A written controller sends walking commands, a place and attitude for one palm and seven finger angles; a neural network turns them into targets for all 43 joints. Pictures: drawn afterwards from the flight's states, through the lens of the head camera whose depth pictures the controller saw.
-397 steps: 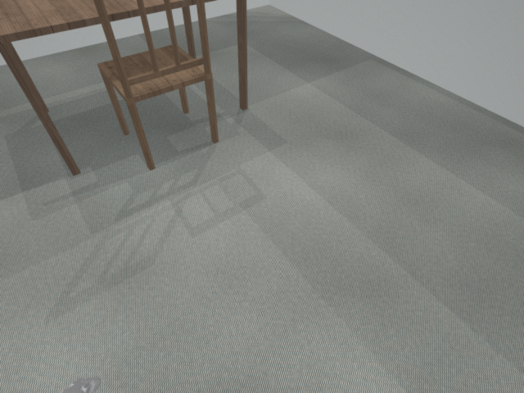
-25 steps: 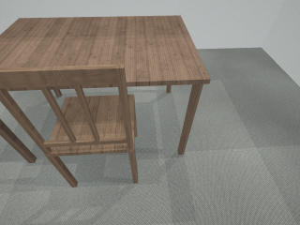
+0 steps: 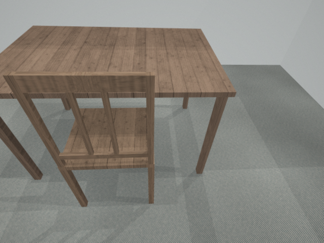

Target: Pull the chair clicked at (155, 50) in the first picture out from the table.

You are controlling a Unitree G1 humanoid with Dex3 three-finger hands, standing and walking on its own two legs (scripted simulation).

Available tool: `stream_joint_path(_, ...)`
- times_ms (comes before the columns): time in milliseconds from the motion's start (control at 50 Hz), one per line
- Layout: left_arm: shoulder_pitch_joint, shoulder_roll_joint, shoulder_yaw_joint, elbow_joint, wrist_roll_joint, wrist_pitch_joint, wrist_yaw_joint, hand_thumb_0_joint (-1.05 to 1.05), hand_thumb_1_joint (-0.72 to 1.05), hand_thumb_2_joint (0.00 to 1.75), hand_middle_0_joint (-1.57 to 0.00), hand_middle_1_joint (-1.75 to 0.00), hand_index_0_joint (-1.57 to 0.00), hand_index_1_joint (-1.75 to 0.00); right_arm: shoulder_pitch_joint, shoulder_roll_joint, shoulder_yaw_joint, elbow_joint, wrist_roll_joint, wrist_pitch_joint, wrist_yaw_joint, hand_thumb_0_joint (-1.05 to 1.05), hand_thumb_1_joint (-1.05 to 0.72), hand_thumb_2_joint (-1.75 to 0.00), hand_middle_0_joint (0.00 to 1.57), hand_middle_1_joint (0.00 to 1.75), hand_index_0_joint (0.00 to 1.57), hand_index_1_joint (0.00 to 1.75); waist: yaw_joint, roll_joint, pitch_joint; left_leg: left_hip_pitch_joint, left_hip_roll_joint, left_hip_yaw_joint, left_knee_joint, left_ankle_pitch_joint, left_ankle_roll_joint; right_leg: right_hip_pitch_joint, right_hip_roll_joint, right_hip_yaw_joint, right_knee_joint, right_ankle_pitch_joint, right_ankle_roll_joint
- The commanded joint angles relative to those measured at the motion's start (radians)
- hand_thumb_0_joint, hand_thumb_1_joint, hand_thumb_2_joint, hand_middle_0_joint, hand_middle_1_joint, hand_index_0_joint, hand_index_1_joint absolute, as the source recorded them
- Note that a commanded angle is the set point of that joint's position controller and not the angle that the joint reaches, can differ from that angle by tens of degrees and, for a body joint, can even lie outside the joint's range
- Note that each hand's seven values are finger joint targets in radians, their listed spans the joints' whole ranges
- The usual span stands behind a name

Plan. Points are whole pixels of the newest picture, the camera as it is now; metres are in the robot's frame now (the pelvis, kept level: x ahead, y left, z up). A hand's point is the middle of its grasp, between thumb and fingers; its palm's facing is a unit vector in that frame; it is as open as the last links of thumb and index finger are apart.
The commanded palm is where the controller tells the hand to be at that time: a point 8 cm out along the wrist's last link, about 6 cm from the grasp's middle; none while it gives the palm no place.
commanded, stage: look again from close up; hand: left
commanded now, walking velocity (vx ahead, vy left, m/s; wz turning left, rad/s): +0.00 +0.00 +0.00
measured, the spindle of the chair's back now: (81, 126) +0.53 +0.33 -0.07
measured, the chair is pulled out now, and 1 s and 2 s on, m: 0.00 0.00 0.00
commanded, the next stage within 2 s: none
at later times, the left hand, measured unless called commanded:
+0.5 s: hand out of the picture -0.04 +0.15 -0.18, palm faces +0.06 -0.99 -0.13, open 7.4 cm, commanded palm none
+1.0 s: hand out of the picture -0.02 +0.14 -0.18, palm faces +0.06 -0.99 -0.13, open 7.4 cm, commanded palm none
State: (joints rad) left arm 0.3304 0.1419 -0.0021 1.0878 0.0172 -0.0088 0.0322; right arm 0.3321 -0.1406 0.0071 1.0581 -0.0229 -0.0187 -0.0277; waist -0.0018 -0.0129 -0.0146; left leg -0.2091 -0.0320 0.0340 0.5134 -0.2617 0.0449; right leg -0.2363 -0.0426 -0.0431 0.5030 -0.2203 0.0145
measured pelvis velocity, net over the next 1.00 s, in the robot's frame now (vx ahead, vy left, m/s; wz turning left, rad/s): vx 0.00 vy -0.01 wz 0.00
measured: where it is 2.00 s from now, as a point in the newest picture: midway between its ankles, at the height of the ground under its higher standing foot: outside the picture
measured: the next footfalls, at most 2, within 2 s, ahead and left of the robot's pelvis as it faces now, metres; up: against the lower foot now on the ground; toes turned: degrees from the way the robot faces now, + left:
none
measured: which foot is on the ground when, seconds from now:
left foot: down 0.00-1.00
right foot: down 0.00-1.00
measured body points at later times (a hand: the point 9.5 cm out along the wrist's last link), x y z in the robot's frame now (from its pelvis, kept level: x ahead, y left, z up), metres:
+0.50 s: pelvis -0.01 +0.00 +0.00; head -0.01 +0.01 +0.45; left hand -0.04 +0.20 -0.16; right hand -0.02 -0.21 -0.16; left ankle +0.01 +0.09 -0.74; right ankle +0.03 -0.13 -0.74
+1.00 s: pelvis +0.00 -0.01 +0.00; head -0.01 +0.00 +0.45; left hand -0.03 +0.19 -0.16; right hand -0.03 -0.21 -0.16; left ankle +0.01 +0.09 -0.74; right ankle +0.03 -0.13 -0.74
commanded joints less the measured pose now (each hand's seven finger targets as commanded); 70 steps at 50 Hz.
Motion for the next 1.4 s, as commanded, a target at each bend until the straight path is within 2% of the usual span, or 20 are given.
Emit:
stream_joint_path(0, 0.079, 0.056, 0.008, -0.031, 0.005, -0.007, 0.004, 0.00, 0.90, 0.90, -0.20, -0.30, -0.20, -0.30, 0.037, -0.114, -0.018, -0.042, 0.006, -0.013, 0.000, 0.00, -0.90, -0.90, 0.20, 0.30, 0.20, 0.30, 0.011, 0.047, 0.148, -0.217, 0.142, -0.188, -0.267, -0.204, 0.009, 0.046, -0.038, 0.035, -0.054, -0.002, -0.041)
stream_joint_path(40, 0.081, 0.056, 0.009, -0.031, 0.005, -0.007, 0.003, 0.00, 0.90, 0.90, -0.20, -0.30, -0.20, -0.30, 0.042, -0.111, -0.017, -0.038, 0.007, -0.015, -0.001, 0.00, -0.90, -0.90, 0.20, 0.30, 0.20, 0.30, 0.010, 0.070, 0.136, -0.197, 0.144, -0.186, -0.276, -0.187, 0.009, 0.047, -0.040, 0.032, -0.053, 0.012, -0.040)
stream_joint_path(140, 0.091, 0.055, 0.009, -0.027, 0.003, -0.011, 0.003, 0.00, 0.90, 0.90, -0.20, -0.30, -0.20, -0.30, 0.051, -0.104, -0.015, -0.020, 0.010, -0.016, -0.001, 0.00, -0.90, -0.90, 0.20, 0.30, 0.20, 0.30, 0.007, 0.020, 0.121, -0.165, 0.136, -0.170, -0.253, -0.136, 0.008, 0.050, -0.050, 0.040, -0.073, 0.026, -0.038)
stream_joint_path(300, 0.116, 0.045, 0.009, -0.014, 0.002, -0.016, 0.006, 0.00, 0.90, 0.90, -0.20, -0.30, -0.20, -0.30, 0.055, -0.083, -0.014, 0.010, 0.012, -0.014, -0.001, 0.00, -0.90, -0.90, 0.20, 0.30, 0.20, 0.30, 0.004, 0.016, 0.112, -0.138, 0.119, -0.143, -0.217, -0.100, 0.004, 0.035, -0.061, 0.060, -0.092, 0.019, -0.040)
stream_joint_path(340, 0.116, 0.046, 0.010, -0.013, 0.002, -0.018, 0.007, 0.00, 0.90, 0.90, -0.20, -0.30, -0.20, -0.30, 0.060, -0.075, -0.013, 0.014, 0.014, -0.013, -0.001, 0.00, -0.90, -0.90, 0.20, 0.30, 0.20, 0.30, 0.001, -0.015, 0.108, -0.129, 0.117, -0.135, -0.202, -0.076, 0.003, 0.033, -0.062, 0.063, -0.099, 0.015, -0.041)
stream_joint_path(360, 0.117, 0.039, 0.009, -0.013, 0.001, -0.017, 0.008, 0.00, 0.90, 0.90, -0.20, -0.30, -0.20, -0.30, 0.059, -0.076, -0.013, 0.018, 0.013, -0.013, -0.002, 0.00, -0.90, -0.90, 0.20, 0.30, 0.20, 0.30, 0.001, 0.010, 0.117, -0.128, 0.114, -0.134, -0.202, -0.078, 0.001, 0.020, -0.064, 0.066, -0.100, 0.007, -0.042)
stream_joint_path(400, 0.121, 0.037, 0.010, -0.009, 0.001, -0.018, 0.008, 0.00, 0.90, 0.90, -0.20, -0.30, -0.20, -0.30, 0.059, -0.069, -0.013, 0.024, 0.013, -0.012, -0.002, 0.00, -0.90, -0.90, 0.20, 0.30, 0.20, 0.30, 0.001, 0.014, 0.121, -0.128, 0.112, -0.133, -0.198, -0.080, 0.000, 0.014, -0.064, 0.070, -0.104, -0.002, -0.044)
stream_joint_path(460, 0.128, 0.035, 0.010, -0.010, 0.002, -0.018, 0.008, 0.00, 0.90, 0.90, -0.20, -0.30, -0.20, -0.30, 0.055, -0.065, -0.014, 0.027, 0.013, -0.009, -0.001, 0.00, -0.90, -0.90, 0.20, 0.30, 0.20, 0.30, 0.004, 0.013, 0.137, -0.138, 0.108, -0.128, -0.193, -0.104, -0.002, -0.003, -0.064, 0.077, -0.116, -0.036, -0.044)
stream_joint_path(640, 0.130, 0.029, 0.013, -0.013, 0.000, -0.022, 0.010, 0.00, 0.90, 0.90, -0.20, -0.30, -0.20, -0.30, 0.064, -0.040, -0.013, 0.038, 0.014, -0.010, -0.003, 0.00, -0.90, -0.90, 0.20, 0.30, 0.20, 0.30, 0.002, -0.006, 0.116, -0.109, 0.104, -0.104, -0.161, -0.035, -0.006, -0.005, -0.066, 0.093, -0.133, -0.028, -0.050)
stream_joint_path(700, 0.123, 0.029, 0.015, -0.017, 0.000, -0.020, 0.010, 0.00, 0.90, 0.90, -0.20, -0.30, -0.20, -0.30, 0.066, -0.043, -0.013, 0.041, 0.012, -0.010, -0.003, 0.00, -0.90, -0.90, 0.20, 0.30, 0.20, 0.30, 0.003, 0.017, 0.126, -0.126, 0.105, -0.111, -0.171, -0.058, -0.008, -0.005, -0.062, 0.093, -0.129, -0.036, -0.049)
stream_joint_path(740, 0.126, 0.030, 0.015, -0.018, 0.001, -0.020, 0.010, 0.00, 0.90, 0.90, -0.20, -0.30, -0.20, -0.30, 0.063, -0.039, -0.014, 0.040, 0.013, -0.008, -0.002, 0.00, -0.90, -0.90, 0.20, 0.30, 0.20, 0.30, 0.007, -0.004, 0.133, -0.130, 0.104, -0.110, -0.171, -0.062, -0.007, -0.007, -0.062, 0.092, -0.137, -0.048, -0.049)
stream_joint_path(860, 0.125, 0.026, 0.019, -0.026, 0.001, -0.017, 0.009, 0.00, 0.90, 0.90, -0.20, -0.30, -0.20, -0.30, 0.070, -0.044, -0.015, 0.040, 0.010, -0.008, -0.003, 0.00, -0.90, -0.90, 0.20, 0.30, 0.20, 0.30, 0.008, 0.033, 0.122, -0.139, 0.113, -0.125, -0.189, -0.083, -0.005, 0.007, -0.056, 0.082, -0.123, -0.031, -0.048)
stream_joint_path(920, 0.122, 0.023, 0.019, -0.024, 0.001, -0.017, 0.009, 0.00, 0.90, 0.90, -0.20, -0.30, -0.20, -0.30, 0.072, -0.046, -0.015, 0.039, 0.010, -0.008, -0.003, 0.00, -0.90, -0.90, 0.20, 0.30, 0.20, 0.30, 0.006, 0.011, 0.123, -0.137, 0.115, -0.127, -0.195, -0.084, -0.006, 0.007, -0.055, 0.080, -0.120, -0.027, -0.048)
stream_joint_path(1060, 0.123, 0.024, 0.019, -0.025, 0.001, -0.017, 0.009, 0.00, 0.90, 0.90, -0.20, -0.30, -0.20, -0.30, 0.074, -0.046, -0.015, 0.040, 0.011, -0.006, -0.003, 0.00, -0.90, -0.90, 0.20, 0.30, 0.20, 0.30, 0.006, 0.016, 0.131, -0.139, 0.113, -0.122, -0.195, -0.085, -0.007, 0.008, -0.054, 0.083, -0.128, -0.031, -0.048)
stream_joint_path(1180, 0.130, 0.024, 0.018, -0.021, 0.000, -0.020, 0.009, 0.00, 0.90, 0.90, -0.20, -0.30, -0.20, -0.30, 0.076, -0.042, -0.012, 0.045, 0.012, -0.009, -0.003, 0.00, -0.90, -0.90, 0.20, 0.30, 0.20, 0.30, 0.006, -0.005, 0.113, -0.113, 0.109, -0.111, -0.182, -0.039, -0.007, 0.016, -0.060, 0.086, -0.132, -0.009, -0.049)
stream_joint_path(1300, 0.131, 0.024, 0.018, -0.017, -0.001, -0.020, 0.009, 0.00, 0.90, 0.90, -0.20, -0.30, -0.20, -0.30, 0.076, -0.039, -0.011, 0.048, 0.012, -0.008, -0.003, 0.00, -0.90, -0.90, 0.20, 0.30, 0.20, 0.30, 0.004, 0.023, 0.122, -0.110, 0.111, -0.109, -0.189, -0.044, -0.010, 0.009, -0.056, 0.087, -0.135, -0.012, -0.050)
stream_joint_path(1380, 0.136, 0.021, 0.017, -0.014, 0.001, -0.020, 0.009, 0.00, 0.90, 0.90, -0.20, -0.30, -0.20, -0.30, 0.073, -0.041, -0.012, 0.046, 0.012, -0.008, -0.003, 0.00, -0.90, -0.90, 0.20, 0.30, 0.20, 0.30, 0.007, 0.009, 0.126, -0.114, 0.112, -0.114, -0.192, -0.049, -0.008, 0.012, -0.056, 0.085, -0.137, -0.012, -0.049)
